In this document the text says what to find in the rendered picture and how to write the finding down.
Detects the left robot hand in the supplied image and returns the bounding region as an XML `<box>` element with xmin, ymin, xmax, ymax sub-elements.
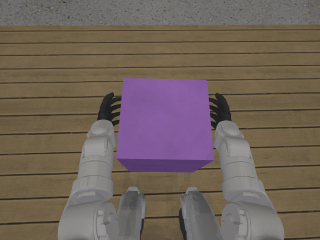
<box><xmin>97</xmin><ymin>92</ymin><xmax>122</xmax><ymax>127</ymax></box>

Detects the robot right upper arm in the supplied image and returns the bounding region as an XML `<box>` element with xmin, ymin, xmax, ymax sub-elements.
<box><xmin>220</xmin><ymin>200</ymin><xmax>293</xmax><ymax>240</ymax></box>

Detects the robot left forearm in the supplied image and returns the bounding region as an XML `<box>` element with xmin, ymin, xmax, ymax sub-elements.
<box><xmin>57</xmin><ymin>119</ymin><xmax>116</xmax><ymax>240</ymax></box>

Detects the robot thigh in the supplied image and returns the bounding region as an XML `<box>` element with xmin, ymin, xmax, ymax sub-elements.
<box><xmin>180</xmin><ymin>190</ymin><xmax>224</xmax><ymax>240</ymax></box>
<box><xmin>116</xmin><ymin>191</ymin><xmax>146</xmax><ymax>240</ymax></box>

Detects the carton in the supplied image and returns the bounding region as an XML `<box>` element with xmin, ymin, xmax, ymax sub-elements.
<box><xmin>116</xmin><ymin>78</ymin><xmax>214</xmax><ymax>173</ymax></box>

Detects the robot right thigh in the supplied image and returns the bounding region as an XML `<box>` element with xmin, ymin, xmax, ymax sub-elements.
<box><xmin>180</xmin><ymin>190</ymin><xmax>224</xmax><ymax>240</ymax></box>

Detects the robot left thigh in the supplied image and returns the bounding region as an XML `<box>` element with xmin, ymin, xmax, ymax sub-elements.
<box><xmin>116</xmin><ymin>191</ymin><xmax>146</xmax><ymax>240</ymax></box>

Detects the right robot hand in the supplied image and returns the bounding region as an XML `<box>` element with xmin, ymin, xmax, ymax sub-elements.
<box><xmin>209</xmin><ymin>93</ymin><xmax>232</xmax><ymax>129</ymax></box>

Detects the robot left upper arm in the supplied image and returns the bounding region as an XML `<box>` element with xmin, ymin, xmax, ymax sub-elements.
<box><xmin>58</xmin><ymin>199</ymin><xmax>120</xmax><ymax>240</ymax></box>

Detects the robot right forearm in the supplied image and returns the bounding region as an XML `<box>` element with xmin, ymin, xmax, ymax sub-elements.
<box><xmin>213</xmin><ymin>120</ymin><xmax>284</xmax><ymax>232</ymax></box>

